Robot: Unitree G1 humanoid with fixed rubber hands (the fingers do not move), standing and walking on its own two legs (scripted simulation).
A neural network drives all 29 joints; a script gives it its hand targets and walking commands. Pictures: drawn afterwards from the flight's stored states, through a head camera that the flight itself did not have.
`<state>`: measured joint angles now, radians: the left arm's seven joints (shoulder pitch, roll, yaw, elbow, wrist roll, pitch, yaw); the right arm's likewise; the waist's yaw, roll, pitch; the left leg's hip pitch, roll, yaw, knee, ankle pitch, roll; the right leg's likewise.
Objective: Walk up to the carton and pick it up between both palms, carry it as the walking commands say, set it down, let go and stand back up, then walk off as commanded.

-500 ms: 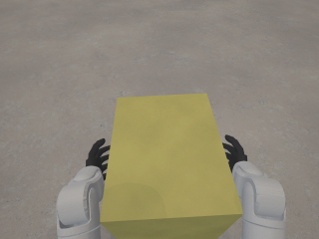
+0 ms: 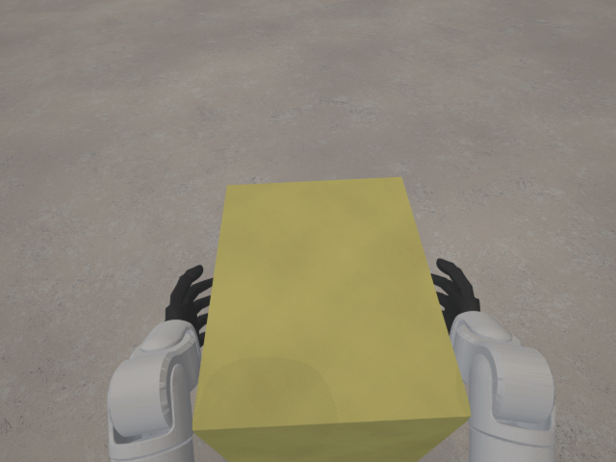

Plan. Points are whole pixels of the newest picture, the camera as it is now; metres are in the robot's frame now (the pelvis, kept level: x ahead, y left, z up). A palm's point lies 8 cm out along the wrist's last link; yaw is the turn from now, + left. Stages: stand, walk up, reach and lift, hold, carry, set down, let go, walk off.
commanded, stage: carry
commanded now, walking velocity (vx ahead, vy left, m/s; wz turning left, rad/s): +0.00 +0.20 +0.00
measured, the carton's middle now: (321, 331) +0.29 +0.00 +0.03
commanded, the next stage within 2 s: none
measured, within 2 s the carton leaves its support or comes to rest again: neither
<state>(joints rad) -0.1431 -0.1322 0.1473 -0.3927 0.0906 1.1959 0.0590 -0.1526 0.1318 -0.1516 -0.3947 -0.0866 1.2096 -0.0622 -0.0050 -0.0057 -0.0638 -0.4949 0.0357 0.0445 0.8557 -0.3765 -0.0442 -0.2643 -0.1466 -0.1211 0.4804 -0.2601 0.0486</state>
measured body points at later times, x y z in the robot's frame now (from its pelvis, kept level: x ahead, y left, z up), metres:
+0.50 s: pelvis -0.06 +0.14 -0.01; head -0.06 +0.12 +0.44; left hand +0.21 +0.30 +0.07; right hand +0.22 -0.01 +0.06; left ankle -0.03 +0.24 -0.69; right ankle -0.05 +0.03 -0.74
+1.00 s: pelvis -0.12 +0.28 -0.01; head -0.12 +0.27 +0.44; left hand +0.15 +0.46 +0.07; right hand +0.16 +0.14 +0.06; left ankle -0.06 +0.36 -0.74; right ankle -0.13 +0.20 -0.74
